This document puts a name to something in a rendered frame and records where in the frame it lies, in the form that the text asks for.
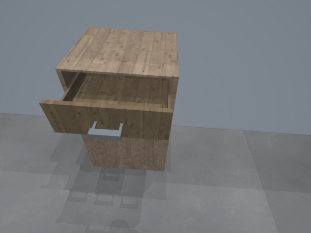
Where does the cabinet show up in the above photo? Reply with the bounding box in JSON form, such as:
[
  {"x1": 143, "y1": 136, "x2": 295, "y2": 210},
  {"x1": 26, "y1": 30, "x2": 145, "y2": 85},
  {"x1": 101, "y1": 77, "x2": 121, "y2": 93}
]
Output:
[{"x1": 55, "y1": 27, "x2": 179, "y2": 171}]

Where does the handle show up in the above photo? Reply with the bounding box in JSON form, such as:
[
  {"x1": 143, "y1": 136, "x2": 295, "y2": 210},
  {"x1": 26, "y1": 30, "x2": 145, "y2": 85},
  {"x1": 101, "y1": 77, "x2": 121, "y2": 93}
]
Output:
[{"x1": 87, "y1": 121, "x2": 123, "y2": 141}]

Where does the drawer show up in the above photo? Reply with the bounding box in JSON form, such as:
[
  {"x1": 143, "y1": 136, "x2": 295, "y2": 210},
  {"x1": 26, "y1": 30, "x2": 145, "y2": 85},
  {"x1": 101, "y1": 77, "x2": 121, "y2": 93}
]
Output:
[{"x1": 39, "y1": 72, "x2": 173, "y2": 140}]

